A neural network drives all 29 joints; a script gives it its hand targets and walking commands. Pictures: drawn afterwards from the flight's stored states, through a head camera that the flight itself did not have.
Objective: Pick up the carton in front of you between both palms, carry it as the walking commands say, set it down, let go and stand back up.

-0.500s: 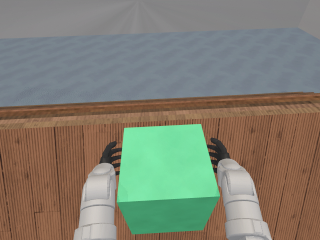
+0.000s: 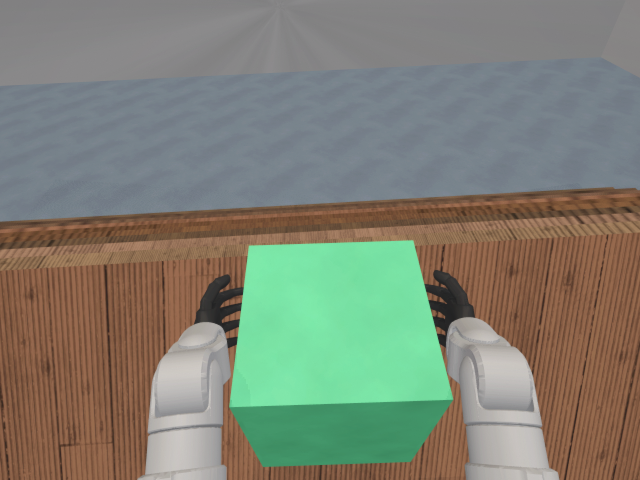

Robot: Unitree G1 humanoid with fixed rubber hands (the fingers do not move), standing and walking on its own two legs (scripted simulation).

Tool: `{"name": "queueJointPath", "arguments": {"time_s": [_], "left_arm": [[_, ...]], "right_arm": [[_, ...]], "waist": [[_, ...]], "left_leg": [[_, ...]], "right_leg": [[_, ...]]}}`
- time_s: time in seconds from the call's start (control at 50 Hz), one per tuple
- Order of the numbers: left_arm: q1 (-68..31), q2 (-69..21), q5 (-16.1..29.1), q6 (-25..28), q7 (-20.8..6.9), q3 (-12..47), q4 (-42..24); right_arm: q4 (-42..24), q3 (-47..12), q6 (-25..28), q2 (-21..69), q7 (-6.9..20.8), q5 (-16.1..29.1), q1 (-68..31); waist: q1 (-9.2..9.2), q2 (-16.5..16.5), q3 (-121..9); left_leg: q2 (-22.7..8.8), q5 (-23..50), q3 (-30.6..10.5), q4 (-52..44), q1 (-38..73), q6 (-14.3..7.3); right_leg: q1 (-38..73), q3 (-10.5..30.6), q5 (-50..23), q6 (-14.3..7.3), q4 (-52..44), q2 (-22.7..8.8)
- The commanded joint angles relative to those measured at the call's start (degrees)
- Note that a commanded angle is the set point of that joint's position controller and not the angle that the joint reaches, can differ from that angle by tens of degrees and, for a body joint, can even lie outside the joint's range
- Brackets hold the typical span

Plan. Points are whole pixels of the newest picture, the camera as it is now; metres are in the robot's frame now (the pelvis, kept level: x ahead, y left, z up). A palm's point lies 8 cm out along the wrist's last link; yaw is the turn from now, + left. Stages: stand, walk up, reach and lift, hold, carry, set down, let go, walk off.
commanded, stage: carry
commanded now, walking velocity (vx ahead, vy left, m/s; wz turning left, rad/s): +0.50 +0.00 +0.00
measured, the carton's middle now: (334, 359) +0.28 +0.00 +0.01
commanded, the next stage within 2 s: none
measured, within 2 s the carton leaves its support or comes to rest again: neither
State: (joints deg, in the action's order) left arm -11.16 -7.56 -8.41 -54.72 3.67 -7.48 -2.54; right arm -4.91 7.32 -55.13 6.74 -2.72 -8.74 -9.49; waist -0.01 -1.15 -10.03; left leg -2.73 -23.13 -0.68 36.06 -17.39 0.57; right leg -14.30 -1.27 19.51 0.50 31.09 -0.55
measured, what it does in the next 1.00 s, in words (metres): walks ahead: right foot, then left foot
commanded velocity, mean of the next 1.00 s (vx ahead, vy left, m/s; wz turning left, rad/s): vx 0.50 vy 0.00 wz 0.00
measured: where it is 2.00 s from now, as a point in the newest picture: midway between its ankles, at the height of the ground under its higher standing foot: (332, 271)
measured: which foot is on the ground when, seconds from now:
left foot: down 0.00-0.36, up 0.38-0.74, down 0.76-1.00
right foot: down 0.00-0.12, up 0.14-0.32, down 0.34-0.78, up 0.80-1.00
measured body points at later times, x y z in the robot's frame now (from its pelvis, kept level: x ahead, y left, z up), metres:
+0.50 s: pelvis +0.24 -0.03 +0.01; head +0.25 -0.03 +0.46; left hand +0.52 +0.13 +0.09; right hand +0.53 -0.18 +0.09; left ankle +0.17 +0.09 -0.65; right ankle +0.21 -0.10 -0.73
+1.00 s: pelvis +0.57 +0.02 +0.02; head +0.60 +0.04 +0.47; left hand +0.86 +0.15 +0.06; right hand +0.83 -0.15 +0.07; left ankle +0.56 +0.08 -0.73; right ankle +0.57 -0.13 -0.66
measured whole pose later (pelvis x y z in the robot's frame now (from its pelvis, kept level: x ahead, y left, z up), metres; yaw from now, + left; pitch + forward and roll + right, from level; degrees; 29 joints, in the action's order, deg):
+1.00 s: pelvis +0.57 +0.02 +0.02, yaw -3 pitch +5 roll -2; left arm -6.0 -7.4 -7.0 -66.1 4.9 -4.5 -18.9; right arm -19.5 5.1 -65.6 7.3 -4.8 -5.5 -5.1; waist 2.2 -0.4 -2.3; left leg -1.6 -11.6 14.1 18.9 -12.6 -4.9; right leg -32.8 -5.0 14.5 -0.4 56.1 -5.4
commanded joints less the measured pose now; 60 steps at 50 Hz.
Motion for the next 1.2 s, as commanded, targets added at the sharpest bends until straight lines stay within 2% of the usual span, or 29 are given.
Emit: {"name": "queueJointPath", "arguments": {"time_s": [0.0, 0.04, 0.08, 0.1, 0.12, 0.14, 0.16, 0.2, 0.26, 0.3, 0.32, 0.34, 0.36, 0.38, 0.42, 0.44, 0.48, 0.54, 0.64, 0.7, 0.72, 0.74, 0.76, 0.78, 0.8, 0.84, 0.9, 1.04, 1.18], "left_arm": [[-27.2, -46.8, 20.6, -4.3, -12.7, 40.1, -7.8], [-28.0, -47.9, 21.9, -6.8, -12.0, 41.3, -12.7], [-26.0, -48.7, 23.2, -8.8, -11.9, 42.3, -16.2], [-26.8, -48.9, 24.4, -10.1, -12.4, 43.2, -18.9], [-27.6, -49.3, 25.7, -11.3, -12.9, 44.0, -19.8], [-27.0, -49.7, 26.0, -12.0, -13.5, 44.0, -19.4], [-25.8, -49.9, 26.3, -12.5, -13.8, 43.6, -19.6], [-24.5, -50.3, 27.1, -13.0, -14.0, 43.3, -21.1], [-23.8, -49.8, 26.7, -13.8, -12.9, 42.4, -22.1], [-22.0, -48.6, 25.5, -14.5, -12.1, 41.2, -21.7], [-20.8, -47.7, 24.7, -14.9, -11.7, 40.4, -21.0], [-19.8, -46.3, 23.5, -15.3, -11.4, 39.4, -20.2], [-21.3, -46.4, 22.5, -15.6, -11.2, 38.6, -18.9], [-23.4, -47.2, 23.0, -16.0, -11.1, 38.8, -19.9], [-25.6, -49.3, 24.0, -16.4, -11.2, 39.8, -20.6], [-26.8, -50.6, 24.7, -16.3, -11.5, 40.6, -21.0], [-27.4, -52.3, 26.2, -16.0, -12.4, 41.7, -21.2], [-26.0, -52.5, 27.7, -15.5, -13.8, 42.5, -21.0], [-22.9, -51.2, 27.1, -14.9, -14.9, 42.2, -19.9], [-22.4, -50.7, 26.6, -14.7, -14.8, 42.4, -20.5], [-22.4, -50.4, 26.4, -14.6, -14.8, 42.7, -20.9], [-22.8, -49.7, 26.1, -14.5, -14.8, 42.6, -20.9], [-24.3, -50.2, 26.5, -14.8, -14.8, 43.3, -22.2], [-23.5, -50.6, 26.2, -14.5, -14.8, 43.2, -21.5], [-23.6, -51.8, 26.0, -13.8, -14.8, 43.5, -20.9], [-23.4, -54.7, 25.8, -12.5, -14.5, 43.8, -21.0], [-19.7, -56.8, 24.4, -11.0, -13.6, 44.0, -20.2], [-18.1, -54.1, 23.0, -10.4, -11.8, 44.8, -22.9], [-25.2, -45.1, 25.9, -14.8, -11.8, 43.8, -26.2]], "right_arm": [[-7.8, -42.1, -4.3, 48.9, 12.1, 22.4, -33.1], [-9.5, -43.2, -6.3, 50.5, 12.4, 25.2, -31.3], [-11.3, -42.9, -8.1, 51.3, 12.2, 26.0, -27.6], [-11.4, -42.1, -8.7, 51.0, 11.9, 24.8, -24.9], [-11.8, -41.4, -9.3, 50.4, 11.4, 23.1, -22.8], [-13.7, -41.3, -10.2, 50.8, 10.9, 22.5, -22.2], [-15.5, -41.5, -11.1, 52.1, 10.7, 23.1, -22.7], [-19.7, -42.1, -11.9, 52.6, 10.6, 24.2, -24.7], [-22.3, -42.9, -13.4, 50.5, 11.0, 26.0, -26.5], [-22.4, -42.9, -14.5, 48.9, 11.4, 27.0, -25.8], [-22.1, -42.6, -15.1, 47.5, 11.6, 27.2, -25.5], [-22.4, -42.5, -15.9, 46.1, 11.9, 27.5, -27.2], [-22.5, -43.0, -16.7, 46.2, 12.2, 28.5, -30.4], [-20.8, -43.0, -17.0, 46.8, 12.5, 28.7, -30.8], [-18.4, -41.8, -16.9, 48.6, 12.8, 28.5, -30.1], [-17.5, -41.4, -16.5, 49.6, 12.7, 27.7, -29.0], [-16.2, -41.1, -15.6, 52.4, 12.2, 26.2, -27.4], [-15.2, -40.7, -14.4, 53.8, 11.1, 23.1, -23.7], [-16.5, -41.3, -13.7, 53.4, 10.4, 21.9, -22.0], [-17.2, -42.0, -13.5, 53.4, 10.9, 23.0, -22.2], [-16.9, -42.0, -13.3, 53.3, 11.1, 23.1, -21.5], [-16.9, -41.9, -13.2, 53.3, 11.5, 23.2, -21.2], [-15.7, -41.2, -12.7, 52.5, 11.9, 22.4, -21.3], [-15.2, -41.9, -12.5, 54.1, 12.1, 23.5, -20.6], [-16.5, -42.5, -12.1, 55.3, 12.4, 24.7, -21.9], [-17.9, -43.7, -11.1, 58.0, 12.7, 26.1, -24.0], [-19.2, -44.9, -10.4, 58.4, 13.3, 27.3, -23.3], [-21.4, -44.1, -10.8, 52.7, 14.4, 27.7, -20.5], [-22.8, -41.6, -13.9, 44.5, 11.8, 25.6, -24.4]], "waist": [[-1.43, 15.2, 0.1], [-0.74, 9.7, -4.3], [0.21, 5.5, -10.7], [1.43, -5.8, -11.0], [1.48, -16.7, -8.3], [1.95, -14.1, -5.7], [2.13, -9.0, -5.3], [2.00, -4.5, -6.9], [1.36, -7.8, -7.9], [0.10, -4.8, -10.2], [-0.68, -1.6, -12.9], [-2.23, 10.5, -13.6], [-2.38, 18.1, -10.7], [-1.91, 12.0, -8.8], [-1.35, 3.3, -8.5], [-1.14, 2.1, -8.2], [-1.27, 4.9, -7.9], [-1.16, 6.9, -6.2], [-1.40, 11.0, -1.2], [-0.22, 11.4, -5.1], [0.84, 9.5, -8.3], [2.14, 5.8, -11.4], [1.94, -9.0, -16.8], [1.43, -13.1, -15.0], [1.29, -9.7, -14.0], [1.21, -0.9, -12.3], [0.92, -3.8, -12.3], [0.96, -6.8, -4.9], [1.61, -8.3, 0.6]], "left_leg": [[1.1, -7.0, 7.2, 2.3, -23.0, -0.6], [2.5, -0.4, 9.7, -6.8, -13.0, -1.0], [1.3, 7.5, 8.9, -14.2, 13.7, -1.5], [-8.1, 1.6, -7.5, -20.4, 22.6, -5.1], [-18.0, 15.9, -21.3, -19.6, 30.6, -11.1], [-21.1, 27.5, -23.7, -18.9, 33.0, -14.8], [-21.2, 34.0, -21.6, -18.0, 34.7, -15.1], [-18.8, 29.7, -14.6, -18.5, 34.2, -11.2], [-13.2, 26.0, -1.4, -18.5, 22.5, -6.7], [-8.5, 24.2, 7.6, -9.8, 9.0, -3.5], [-7.0, 22.0, 11.1, -2.0, 0.2, -1.6], [-1.9, 10.1, 13.7, 14.5, -10.3, 1.4], [3.0, -6.2, 9.8, 25.3, -24.5, 1.3], [-1.2, -7.4, 3.7, 32.4, -28.9, -0.8], [-4.7, -1.7, 2.1, 32.2, -29.0, -1.9], [-5.4, 1.7, 2.1, 28.1, -27.3, -1.6], [-3.8, 5.2, 4.8, 20.6, -23.9, -0.7], [-1.8, 10.2, 8.1, 10.6, -22.8, -0.1], [1.4, 19.4, 14.5, -4.6, -14.5, -1.9], [4.4, 22.4, 18.1, -8.8, 1.3, -3.0], [5.6, 18.8, 19.3, -10.0, 11.5, -2.9], [-0.3, 13.6, 12.4, -9.8, 22.5, -2.9], [-18.2, -0.1, -17.8, -16.4, 33.0, -11.1], [-22.4, 4.6, -30.9, -24.7, 34.0, -15.0], [-21.7, 11.5, -24.3, -23.3, 32.1, -14.4], [-18.2, 21.4, -13.1, -21.7, 24.8, -10.7], [-15.4, 23.2, -4.2, -23.5, 20.8, -7.9], [-11.4, 29.6, 5.6, -24.4, 22.4, -7.9], [-10.7, 42.8, 10.0, -17.6, 21.9, -6.9]], "right_leg": [[15.9, 25.2, -4.4, -11.0, -16.1, -17.7], [14.6, 15.8, -12.4, -9.3, -11.2, -14.7], [-0.8, 3.1, -7.8, -4.5, -2.1, -9.0], [-11.2, -4.9, -7.4, -1.4, 11.6, -4.5], [-26.5, -7.5, 3.3, 0.4, 18.8, -1.0], [-33.6, -5.0, 13.6, -0.5, 20.3, -1.7], [-35.7, -3.6, 16.5, -1.1, 20.5, -2.3], [-32.9, -3.7, 11.4, -1.3, 12.1, -3.0], [-15.3, -9.0, -1.7, -0.7, 0.4, 0.1], [7.5, -13.2, -11.3, -1.3, -7.4, 3.0], [20.4, -10.3, -9.0, -2.6, -6.3, 0.0], [25.2, 13.3, 5.2, -6.3, -15.5, -13.7], [30.2, 32.1, -1.1, -14.3, -19.2, -23.9], [28.8, 31.8, -6.9, -16.2, -17.8, -25.5], [25.3, 22.0, -16.3, -13.4, -16.6, -22.4], [23.7, 17.1, -18.5, -11.0, -17.8, -20.9], [22.4, 9.2, -22.8, -8.2, -19.0, -17.5], [22.6, 2.3, -28.6, -7.6, -19.3, -14.8], [18.8, -5.1, -37.8, -5.9, -18.7, -12.1], [17.1, -10.7, -50.3, -3.5, -7.2, -11.1], [13.4, -12.5, -48.2, -2.2, 2.2, -9.4], [4.5, -11.5, -34.1, -1.2, 13.2, -8.3], [-10.2, -10.4, -16.0, 1.4, 31.6, -2.3], [-20.8, -3.8, 6.3, 0.7, 41.3, 1.7], [-23.2, 0.7, 5.7, -1.0, 45.7, -2.2], [-22.4, 1.5, 0.2, -2.5, 40.6, -6.3], [-18.9, -1.0, -3.9, -1.8, 31.1, -6.3], [-24.1, -7.3, -13.0, 0.0, 11.9, -4.6], [-17.8, -11.5, -17.4, -3.5, 1.5, -1.1]]}}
